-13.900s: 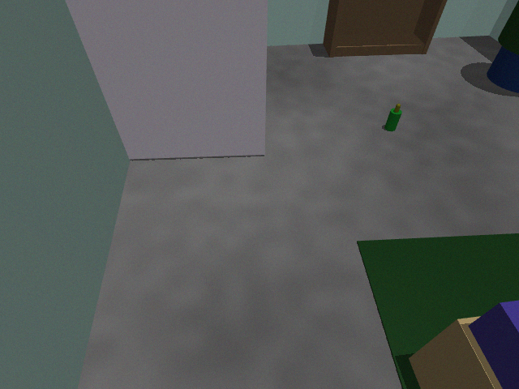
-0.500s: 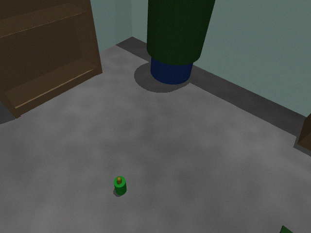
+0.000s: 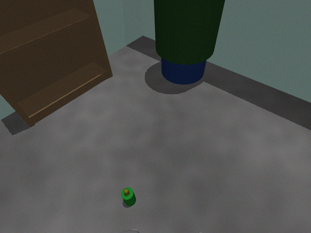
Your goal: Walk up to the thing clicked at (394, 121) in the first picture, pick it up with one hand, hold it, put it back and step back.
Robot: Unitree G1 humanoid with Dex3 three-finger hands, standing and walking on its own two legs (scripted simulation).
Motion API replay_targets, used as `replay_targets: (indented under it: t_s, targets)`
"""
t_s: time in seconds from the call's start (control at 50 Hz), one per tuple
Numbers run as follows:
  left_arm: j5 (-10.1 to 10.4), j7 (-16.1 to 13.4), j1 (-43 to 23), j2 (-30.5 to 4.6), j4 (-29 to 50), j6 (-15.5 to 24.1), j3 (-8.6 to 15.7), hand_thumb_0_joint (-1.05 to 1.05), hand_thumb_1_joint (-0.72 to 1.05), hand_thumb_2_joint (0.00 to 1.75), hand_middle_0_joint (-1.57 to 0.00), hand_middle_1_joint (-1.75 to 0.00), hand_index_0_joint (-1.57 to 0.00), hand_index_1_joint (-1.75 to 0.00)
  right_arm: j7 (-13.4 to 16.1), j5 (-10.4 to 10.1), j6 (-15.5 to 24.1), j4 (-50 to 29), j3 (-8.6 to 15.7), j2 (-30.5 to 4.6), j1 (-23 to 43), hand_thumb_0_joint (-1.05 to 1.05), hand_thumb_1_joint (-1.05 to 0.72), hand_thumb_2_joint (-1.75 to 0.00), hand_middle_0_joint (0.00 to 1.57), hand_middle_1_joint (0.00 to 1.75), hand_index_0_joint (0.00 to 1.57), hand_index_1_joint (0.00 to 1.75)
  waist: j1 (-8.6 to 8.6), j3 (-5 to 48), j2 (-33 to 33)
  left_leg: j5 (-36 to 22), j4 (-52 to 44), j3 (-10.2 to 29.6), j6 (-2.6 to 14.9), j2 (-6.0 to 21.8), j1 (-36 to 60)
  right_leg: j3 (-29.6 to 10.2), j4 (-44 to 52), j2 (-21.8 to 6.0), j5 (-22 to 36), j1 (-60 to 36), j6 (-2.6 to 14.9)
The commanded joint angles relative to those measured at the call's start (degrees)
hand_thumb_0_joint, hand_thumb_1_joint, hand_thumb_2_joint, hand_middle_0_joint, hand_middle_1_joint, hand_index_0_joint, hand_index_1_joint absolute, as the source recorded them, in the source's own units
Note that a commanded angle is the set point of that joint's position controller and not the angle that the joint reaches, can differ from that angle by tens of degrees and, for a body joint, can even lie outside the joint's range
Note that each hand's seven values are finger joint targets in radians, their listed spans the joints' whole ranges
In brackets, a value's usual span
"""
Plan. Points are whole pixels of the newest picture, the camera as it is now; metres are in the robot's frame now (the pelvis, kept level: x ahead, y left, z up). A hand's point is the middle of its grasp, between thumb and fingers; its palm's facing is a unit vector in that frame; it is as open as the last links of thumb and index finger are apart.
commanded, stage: walk up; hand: left
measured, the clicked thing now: (128, 195) +0.41 +0.22 -0.66
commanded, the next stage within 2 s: stand in 1.28 s
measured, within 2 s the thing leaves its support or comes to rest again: neither
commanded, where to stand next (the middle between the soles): +0.08 +0.02 m, yaw -1 degrees
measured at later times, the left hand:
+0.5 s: hand out of the picture +0.11 +0.27 -0.13, palm faces -0.01 -0.93 -0.37, open 7.4 cm
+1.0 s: hand out of the picture +0.13 +0.26 -0.12, palm faces -0.04 -0.93 -0.36, open 7.4 cm
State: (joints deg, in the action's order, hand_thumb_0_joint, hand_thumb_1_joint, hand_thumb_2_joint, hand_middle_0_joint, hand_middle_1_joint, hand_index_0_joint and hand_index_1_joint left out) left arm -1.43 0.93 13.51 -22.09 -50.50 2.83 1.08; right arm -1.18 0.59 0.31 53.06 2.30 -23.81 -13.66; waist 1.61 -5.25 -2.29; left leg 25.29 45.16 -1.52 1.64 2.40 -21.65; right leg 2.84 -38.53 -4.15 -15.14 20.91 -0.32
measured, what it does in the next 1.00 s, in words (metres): steps on the spot: left foot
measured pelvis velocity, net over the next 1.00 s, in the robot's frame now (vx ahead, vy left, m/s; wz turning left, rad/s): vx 0.04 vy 0.01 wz -0.02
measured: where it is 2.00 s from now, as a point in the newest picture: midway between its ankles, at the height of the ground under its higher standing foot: outside the picture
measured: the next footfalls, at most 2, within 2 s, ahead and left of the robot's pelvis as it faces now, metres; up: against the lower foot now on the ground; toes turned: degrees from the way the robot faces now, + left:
left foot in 0.02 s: +0.08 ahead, +0.13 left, +0.00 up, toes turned +2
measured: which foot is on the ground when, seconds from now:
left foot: up 0.00-0.00, down 0.02-1.00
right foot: down 0.00-1.00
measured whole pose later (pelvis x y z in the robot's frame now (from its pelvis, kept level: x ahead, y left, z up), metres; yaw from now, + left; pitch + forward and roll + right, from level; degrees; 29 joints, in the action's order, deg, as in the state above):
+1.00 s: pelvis +0.04 +0.01 +0.03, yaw -1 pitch -3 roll +0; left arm -0.7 0.1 5.2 -20.1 -65.7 1.4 -0.1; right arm -1.2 0.4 -0.8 66.1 1.2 -20.8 -5.9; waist -0.1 -3.0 -0.7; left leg 11.0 20.1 -3.1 -0.8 1.8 -6.3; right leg -0.1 -20.5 -2.6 -9.6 8.1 -2.1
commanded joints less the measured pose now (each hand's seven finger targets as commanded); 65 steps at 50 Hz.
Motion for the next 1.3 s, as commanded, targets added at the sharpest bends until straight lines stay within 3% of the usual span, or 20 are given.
replay_targets:
  t_s: [0.0,0.02,0.04,0.06,0.08,0.1,0.12,0.14,0.16,0.18,0.24,0.28,0.38,0.52,0.78,0.9,1.16,1.28]
  targets:
    - [1.3,-1.5,-2.7,-12.5,3.0,0.0,2.8,0.0,0.9,0.9,-0.2,-0.3,-0.2,-0.3,1.1,0.8,1.7,0.1,3.5,-10.7,-5.5,0.0,-0.9,-0.9,0.2,0.3,0.2,0.3,-3.39,7.1,5.5,-11.6,-16.9,1.9,0.8,0.0,13.1,-8.3,4.3,-7.7,3.8,5.5,6.81]
    - [1.8,-1.4,-2.6,-9.3,3.1,-0.4,1.8,0.0,0.9,0.9,-0.2,-0.3,-0.2,-0.3,1.4,1.4,2.1,-0.8,3.9,-13.7,-3.2,0.0,-0.9,-0.9,0.2,0.3,0.2,0.3,-2.51,7.0,-3.4,-9.0,-23.6,17.1,3.43,9.3,10.7,-4.6,-1.7,-2.5,-1.4,7.6,3.18]
    - [2.1,-2.0,-2.3,-11.4,1.4,-0.8,2.4,0.0,0.9,0.9,-0.2,-0.3,-0.2,-0.3,1.1,0.2,2.0,-2.1,4.0,-17.0,2.4,0.0,-0.9,-0.9,0.2,0.3,0.2,0.3,-1.05,4.0,-7.4,-1.4,-27.5,24.4,8.86,16.0,2.0,-0.7,-5.1,3.1,-14.0,3.4,2.02]
    - [1.6,-2.0,-1.6,-13.1,-0.2,-0.9,3.0,0.0,0.9,0.9,-0.2,-0.3,-0.2,-0.3,0.8,0.1,1.8,-2.4,3.7,-15.9,5.0,0.0,-0.9,-0.9,0.2,0.3,0.2,0.3,-0.2,2.4,-4.4,-0.8,-26.3,22.8,10.55,15.5,-2.2,-2.4,-6.5,1.9,-14.0,-1.6,1.78]
    - [1.5,-1.9,-1.2,-12.2,-1.1,-0.6,2.6,0.0,0.9,0.9,-0.2,-0.3,-0.2,-0.3,0.9,0.1,1.7,-2.3,2.7,-13.9,6.9,0.0,-0.9,-0.9,0.2,0.3,0.2,0.3,0.81,1.9,-3.2,-4.7,-24.1,16.6,8.54,11.9,-2.8,-2.4,-1.9,1.9,-11.0,-4.0,1.92]
    - [1.7,-1.9,0.5,-11.3,-2.6,-0.2,2.3,0.0,0.9,0.9,-0.2,-0.3,-0.2,-0.3,0.8,-0.1,1.4,-1.9,1.9,-12.3,8.3,0.0,-0.9,-0.9,0.2,0.3,0.2,0.3,1.87,2.8,-3.8,-9.4,-21.0,12.1,5.64,8.9,-1.3,-2.7,4.5,1.5,-3.5,-6.7,1.98]
    - [1.5,-2.0,0.9,-12.3,-3.7,0.4,2.5,0.0,0.9,0.9,-0.2,-0.3,-0.2,-0.3,0.7,-0.4,1.4,-1.4,1.4,-10.7,8.5,0.0,-0.9,-0.9,0.2,0.3,0.2,0.3,1.73,4.8,-3.7,-16.4,-17.3,8.9,3.13,6.7,-0.3,-4.8,8.0,-0.3,4.7,-10.0,2.52]
    - [1.4,-2.1,-0.4,-14.3,-3.9,0.8,2.8,0.0,0.9,0.9,-0.2,-0.3,-0.2,-0.3,0.7,-0.7,1.4,-0.7,1.1,-10.1,7.1,0.0,-0.9,-0.9,0.2,0.3,0.2,0.3,0.53,6.4,-1.7,-17.2,-14.5,6.5,1.4,4.1,1.6,-9.4,10.6,-3.0,8.4,-9.5,3.74]
    - [1.2,-2.0,-2.7,-15.4,-3.8,1.0,2.7,0.0,0.9,0.9,-0.2,-0.3,-0.2,-0.3,0.6,-0.7,1.1,0.2,1.1,-10.1,5.3,0.0,-0.9,-0.9,0.2,0.3,0.2,0.3,-1.2,6.1,-0.6,-12.5,-14.6,5.8,0.89,2.9,4.1,-12.4,12.1,-5.2,5.3,-6.3,4.78]
    - [1.2,-1.9,-5.1,-15.4,-3.7,0.9,2.3,0.0,0.9,0.9,-0.2,-0.3,-0.2,-0.3,0.7,-0.6,1.0,1.4,1.2,-10.2,3.7,0.0,-0.9,-0.9,0.2,0.3,0.2,0.3,-2.53,6.4,-0.2,-10.4,-16.6,6.1,1.08,3.2,7.4,-11.5,11.2,-5.5,5.0,-4.6,5.14]
    - [1.7,-1.9,-5.3,-13.0,-5.3,0.5,1.1,0.0,0.9,0.9,-0.2,-0.3,-0.2,-0.3,0.7,-0.6,1.2,2.3,1.3,-11.4,8.3,0.0,-0.9,-0.9,0.2,0.3,0.2,0.3,-0.61,6.3,-0.8,-15.2,-20.1,8.5,2.54,6.3,7.9,-5.5,10.3,-1.2,7.7,-6.8,2.51]
    - [1.6,-1.8,-5.8,-12.9,-6.5,0.5,1.0,0.0,0.9,0.9,-0.2,-0.3,-0.2,-0.3,0.7,-0.7,1.2,3.1,0.9,-10.7,8.5,0.0,-0.9,-0.9,0.2,0.3,0.2,0.3,-0.85,7.1,0.6,-18.2,-20.7,7.6,2.32,6.2,8.3,-5.9,10.9,-1.5,10.3,-9.4,2.32]
    - [1.7,-1.9,-7.3,-12.8,-8.7,0.6,0.7,0.0,0.9,0.9,-0.2,-0.3,-0.2,-0.3,0.7,-0.9,0.7,4.9,0.9,-10.0,10.6,0.0,-0.9,-0.9,0.2,0.3,0.2,0.3,-1.17,7.3,1.4,-18.2,-21.8,5.6,1.25,5.0,12.2,-7.4,14.6,-3.3,12.9,-9.6,2.44]
    - [1.4,-1.8,-10.3,-11.8,-10.6,0.3,0.4,0.0,0.9,0.9,-0.2,-0.3,-0.2,-0.3,0.5,-0.7,0.4,7.0,0.8,-9.4,12.9,0.0,-0.9,-0.9,0.2,0.3,0.2,0.3,-1.33,5.7,1.5,-15.2,-26.9,5.3,0.5,5.2,13.0,-7.3,18.9,-3.0,9.8,-10.4,1.28]
    - [0.8,-1.8,-10.9,-11.3,-11.9,0.2,1.0,0.0,0.9,0.9,-0.2,-0.3,-0.2,-0.3,0.5,-0.4,0.3,8.9,1.1,-9.1,12.6,0.0,-0.9,-0.9,0.2,0.3,0.2,0.3,-1.48,7.4,2.4,-18.4,-28.1,3.9,-0.17,4.9,16.6,-7.2,21.5,-3.5,11.2,-12.4,1.21]
    - [0.8,-1.7,-11.8,-11.2,-11.5,-0.2,1.1,0.0,0.9,0.9,-0.2,-0.3,-0.2,-0.3,0.6,-0.2,0.3,9.3,1.0,-9.0,11.6,0.0,-0.9,-0.9,0.2,0.3,0.2,0.3,-1.57,5.4,2.2,-15.1,-29.3,4.0,-0.47,4.5,14.8,-7.4,22.0,-3.2,8.7,-12.0,1.02]
    - [0.6,-1.8,-11.7,-10.9,-11.3,-0.4,1.3,0.0,0.9,0.9,-0.2,-0.3,-0.2,-0.3,0.8,-0.2,0.3,9.0,1.3,-9.2,10.3,0.0,-0.9,-0.9,0.2,0.3,0.2,0.3,-2.0,6.4,2.6,-18.2,-28.6,3.5,-0.27,4.8,15.9,-7.2,21.3,-3.1,12.0,-12.9,1.1]
    - [1.3,-1.6,-12.4,-10.5,-11.5,-1.0,1.0,0.0,0.9,0.9,-0.2,-0.3,-0.2,-0.3,1.0,0.0,0.7,8.9,0.7,-7.8,11.0,0.0,-0.9,-0.9,0.2,0.3,0.2,0.3,-2.2,5.0,4.7,-19.0,-30.6,4.6,-1.17,5.6,14.7,-7.1,22.0,-3.0,8.9,-12.5,0.8]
